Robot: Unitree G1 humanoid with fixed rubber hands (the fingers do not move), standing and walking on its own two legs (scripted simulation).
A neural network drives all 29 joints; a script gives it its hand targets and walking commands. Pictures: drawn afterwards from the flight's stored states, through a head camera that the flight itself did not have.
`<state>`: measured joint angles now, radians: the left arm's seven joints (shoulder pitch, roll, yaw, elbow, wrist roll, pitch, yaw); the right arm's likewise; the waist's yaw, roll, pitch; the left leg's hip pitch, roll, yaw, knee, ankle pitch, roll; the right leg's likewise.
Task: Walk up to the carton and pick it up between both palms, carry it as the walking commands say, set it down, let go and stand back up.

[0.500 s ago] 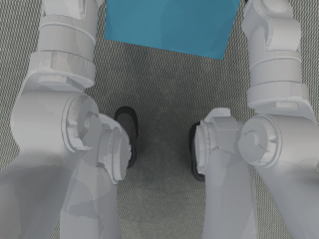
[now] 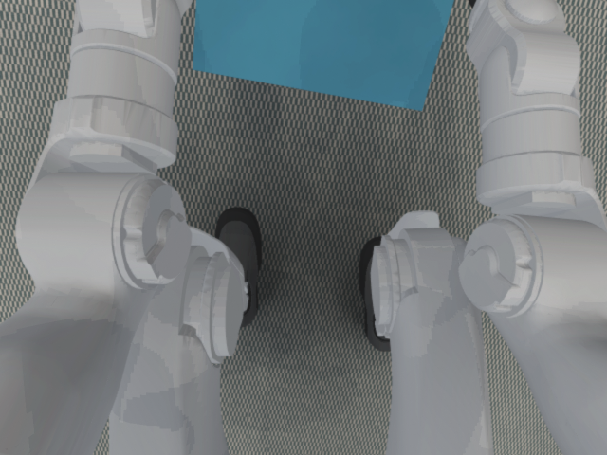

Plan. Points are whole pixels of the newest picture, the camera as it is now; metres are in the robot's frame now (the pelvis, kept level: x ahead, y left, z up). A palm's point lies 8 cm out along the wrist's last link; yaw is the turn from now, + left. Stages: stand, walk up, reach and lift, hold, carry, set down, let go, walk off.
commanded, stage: set down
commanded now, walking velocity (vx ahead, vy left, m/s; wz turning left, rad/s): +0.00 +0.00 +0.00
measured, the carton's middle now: out of the picture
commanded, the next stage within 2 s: none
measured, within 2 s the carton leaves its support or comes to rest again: rests again in 0.96 s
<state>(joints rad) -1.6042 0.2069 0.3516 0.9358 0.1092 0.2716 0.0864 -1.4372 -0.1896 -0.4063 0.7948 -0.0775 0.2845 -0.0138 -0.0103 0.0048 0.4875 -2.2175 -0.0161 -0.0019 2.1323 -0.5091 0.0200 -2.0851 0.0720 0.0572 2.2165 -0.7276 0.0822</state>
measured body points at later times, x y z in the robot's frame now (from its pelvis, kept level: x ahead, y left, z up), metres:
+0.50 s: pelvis +0.00 +0.00 -0.01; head +0.39 +0.01 +0.21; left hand +0.59 +0.14 -0.18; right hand +0.56 -0.15 -0.19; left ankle +0.13 +0.11 -0.35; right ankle +0.08 -0.14 -0.35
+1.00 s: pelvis +0.01 +0.00 -0.01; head +0.39 +0.00 +0.21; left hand +0.59 +0.13 -0.20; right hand +0.56 -0.16 -0.20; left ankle +0.13 +0.11 -0.35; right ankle +0.08 -0.14 -0.35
